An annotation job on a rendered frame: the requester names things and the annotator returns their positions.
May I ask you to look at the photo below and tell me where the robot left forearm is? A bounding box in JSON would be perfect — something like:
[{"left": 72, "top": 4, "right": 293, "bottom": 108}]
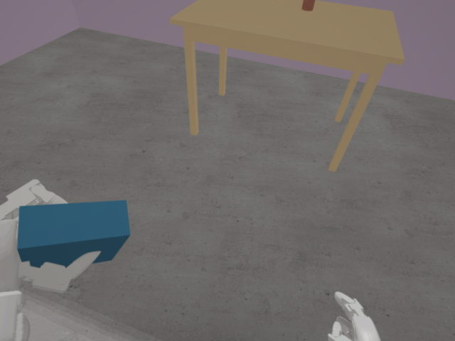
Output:
[{"left": 0, "top": 291, "right": 31, "bottom": 341}]

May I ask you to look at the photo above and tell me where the sponge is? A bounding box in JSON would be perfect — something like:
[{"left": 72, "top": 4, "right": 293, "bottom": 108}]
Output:
[{"left": 17, "top": 200, "right": 130, "bottom": 268}]

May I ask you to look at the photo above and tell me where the robot right hand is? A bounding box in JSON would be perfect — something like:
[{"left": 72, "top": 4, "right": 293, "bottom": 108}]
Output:
[{"left": 328, "top": 291, "right": 381, "bottom": 341}]

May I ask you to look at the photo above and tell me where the table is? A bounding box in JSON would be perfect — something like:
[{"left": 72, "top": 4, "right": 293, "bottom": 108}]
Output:
[{"left": 169, "top": 0, "right": 405, "bottom": 172}]

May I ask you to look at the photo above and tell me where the robot left hand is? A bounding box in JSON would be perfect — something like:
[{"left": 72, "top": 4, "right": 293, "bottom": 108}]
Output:
[{"left": 0, "top": 179, "right": 101, "bottom": 293}]

